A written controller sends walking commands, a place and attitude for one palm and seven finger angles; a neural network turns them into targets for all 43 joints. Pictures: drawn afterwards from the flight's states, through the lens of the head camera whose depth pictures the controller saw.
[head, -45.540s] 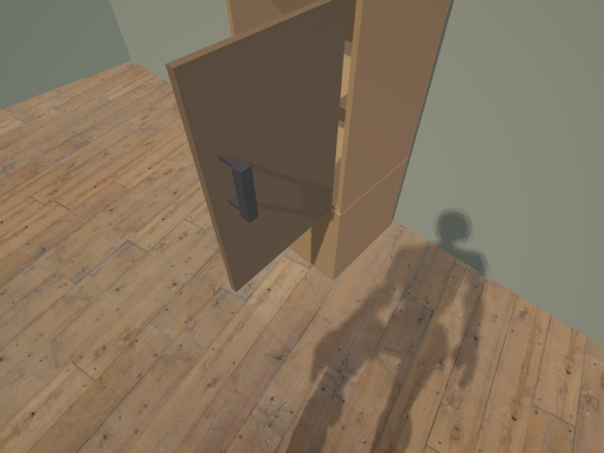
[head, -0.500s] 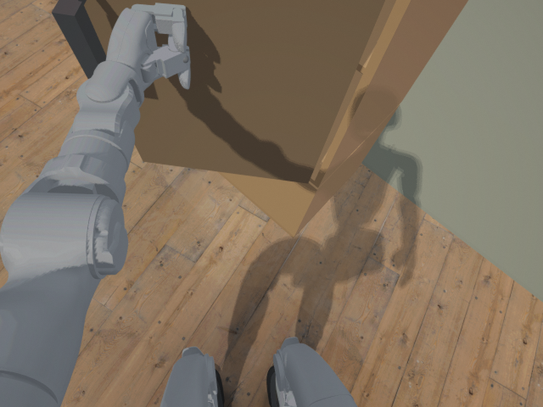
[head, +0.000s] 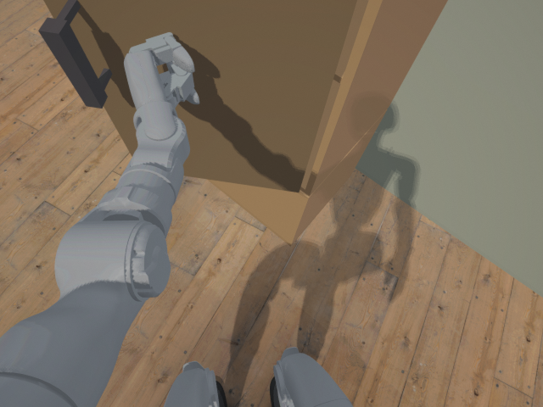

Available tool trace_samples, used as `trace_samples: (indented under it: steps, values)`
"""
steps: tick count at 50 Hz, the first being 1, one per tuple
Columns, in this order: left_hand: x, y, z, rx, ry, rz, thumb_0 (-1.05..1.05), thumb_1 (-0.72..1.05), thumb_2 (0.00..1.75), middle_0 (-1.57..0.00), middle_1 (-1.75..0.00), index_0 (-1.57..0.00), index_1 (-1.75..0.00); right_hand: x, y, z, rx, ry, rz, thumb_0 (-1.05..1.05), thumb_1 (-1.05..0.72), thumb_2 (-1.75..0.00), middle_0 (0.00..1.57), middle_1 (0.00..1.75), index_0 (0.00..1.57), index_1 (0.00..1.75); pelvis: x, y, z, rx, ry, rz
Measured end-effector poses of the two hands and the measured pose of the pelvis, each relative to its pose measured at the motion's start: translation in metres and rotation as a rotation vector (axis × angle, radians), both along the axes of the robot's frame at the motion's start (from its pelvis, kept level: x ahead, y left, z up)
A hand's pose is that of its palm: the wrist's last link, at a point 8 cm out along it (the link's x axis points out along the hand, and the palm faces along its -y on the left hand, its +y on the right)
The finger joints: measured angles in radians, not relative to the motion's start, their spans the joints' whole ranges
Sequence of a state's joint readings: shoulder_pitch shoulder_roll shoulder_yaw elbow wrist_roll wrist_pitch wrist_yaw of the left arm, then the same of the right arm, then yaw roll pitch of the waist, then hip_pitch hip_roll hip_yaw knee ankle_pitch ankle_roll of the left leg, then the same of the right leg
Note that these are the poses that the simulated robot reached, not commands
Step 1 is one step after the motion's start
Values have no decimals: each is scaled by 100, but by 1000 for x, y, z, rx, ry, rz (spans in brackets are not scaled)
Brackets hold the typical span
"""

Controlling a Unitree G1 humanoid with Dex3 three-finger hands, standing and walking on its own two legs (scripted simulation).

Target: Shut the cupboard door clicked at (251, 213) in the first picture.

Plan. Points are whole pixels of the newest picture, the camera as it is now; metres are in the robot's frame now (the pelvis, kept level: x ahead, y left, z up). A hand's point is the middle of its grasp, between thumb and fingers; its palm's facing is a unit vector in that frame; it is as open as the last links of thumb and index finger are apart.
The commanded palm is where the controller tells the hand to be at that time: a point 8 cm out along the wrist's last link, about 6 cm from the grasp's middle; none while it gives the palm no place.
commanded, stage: pull the fist back off the door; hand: left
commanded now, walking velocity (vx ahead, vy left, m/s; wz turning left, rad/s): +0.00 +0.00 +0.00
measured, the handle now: (84, 56) +0.62 +0.16 +0.10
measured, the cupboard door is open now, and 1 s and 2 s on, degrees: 32 32 32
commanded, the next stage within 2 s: draw the hand back to the body in 0.48 s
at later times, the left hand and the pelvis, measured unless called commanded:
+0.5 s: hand (191, 126) +0.47 +0.03 +0.10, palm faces +0.12 -0.99 -0.03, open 3.1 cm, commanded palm +0.45 +0.08 +0.10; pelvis +0.02 -0.01 +0.02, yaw +2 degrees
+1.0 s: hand (110, 161) +0.40 +0.10 +0.15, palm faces +0.15 -0.99 -0.02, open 3.1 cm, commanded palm +0.35 +0.16 +0.16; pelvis +0.01 +0.00 +0.06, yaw +1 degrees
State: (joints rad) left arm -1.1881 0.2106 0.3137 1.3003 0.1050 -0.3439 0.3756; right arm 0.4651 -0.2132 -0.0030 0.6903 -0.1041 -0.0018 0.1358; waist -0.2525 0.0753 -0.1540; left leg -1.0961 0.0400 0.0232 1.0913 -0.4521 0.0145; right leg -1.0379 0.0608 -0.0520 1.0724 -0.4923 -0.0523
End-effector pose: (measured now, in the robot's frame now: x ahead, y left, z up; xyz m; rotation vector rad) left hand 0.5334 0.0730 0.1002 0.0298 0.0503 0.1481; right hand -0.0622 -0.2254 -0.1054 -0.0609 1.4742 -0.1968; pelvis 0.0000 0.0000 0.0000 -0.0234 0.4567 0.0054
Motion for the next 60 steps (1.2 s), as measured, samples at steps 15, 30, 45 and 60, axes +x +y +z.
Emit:
trace_samples:
  steps: [15,30,45,60]
  values:
    - [-50,11,1,-14,-66,-25,1,90,90,-130,-150,-130,-150,61,-37,16,-43,-87,84,0,-91,-90,20,30,20,30,19,-7,21,16,-81,13]
    - [-90,7,11,15,-90,-23,2,90,90,-130,-150,-131,-150,147,-27,11,-31,-328,155,0,-91,-90,19,30,20,30,10,-10,24,29,-150,27]
    - [-140,60,36,5,-101,16,2,90,90,-130,-150,-130,-150,123,-20,30,-9,-317,96,1,-91,-90,20,30,20,30,11,-7,48,33,-257,0]
    - [-223,117,81,99,-102,-80,1,90,90,-121,-141,-122,-140,228,-9,90,-73,-639,151,1,-91,-90,19,30,19,30,17,5,73,30,-411,16]
